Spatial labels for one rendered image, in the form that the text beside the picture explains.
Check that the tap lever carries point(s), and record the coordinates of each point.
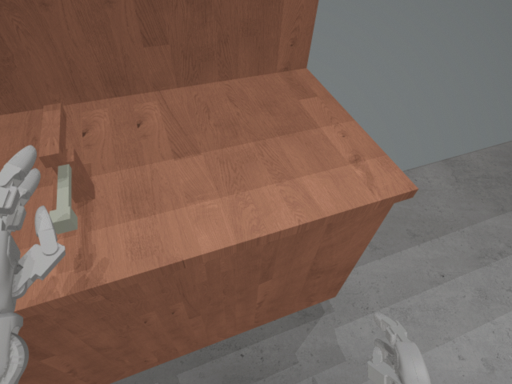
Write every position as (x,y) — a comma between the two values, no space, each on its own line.
(63,218)

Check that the left robot hand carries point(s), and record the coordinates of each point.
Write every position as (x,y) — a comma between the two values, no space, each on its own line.
(17,184)

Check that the robot left forearm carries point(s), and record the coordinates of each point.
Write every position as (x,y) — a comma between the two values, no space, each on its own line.
(14,353)

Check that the right robot hand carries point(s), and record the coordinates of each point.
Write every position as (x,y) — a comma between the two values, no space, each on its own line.
(404,364)

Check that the counter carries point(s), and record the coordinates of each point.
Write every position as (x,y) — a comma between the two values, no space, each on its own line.
(218,184)

